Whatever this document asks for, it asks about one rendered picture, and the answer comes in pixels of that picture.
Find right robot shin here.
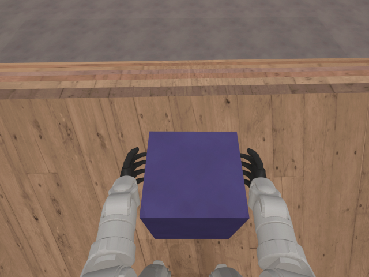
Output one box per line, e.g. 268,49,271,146
215,264,227,269

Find left robot hand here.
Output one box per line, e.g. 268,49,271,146
120,147,147,184

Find right robot forearm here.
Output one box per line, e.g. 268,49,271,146
248,177,316,277

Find robot left upper arm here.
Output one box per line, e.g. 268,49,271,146
82,265,137,277

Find right robot hand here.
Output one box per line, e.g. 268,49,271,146
240,148,267,187

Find left robot forearm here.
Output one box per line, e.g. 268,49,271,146
80,175,140,277

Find carton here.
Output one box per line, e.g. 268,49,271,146
140,132,250,239

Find left robot thigh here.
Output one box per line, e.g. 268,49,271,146
138,264,171,277

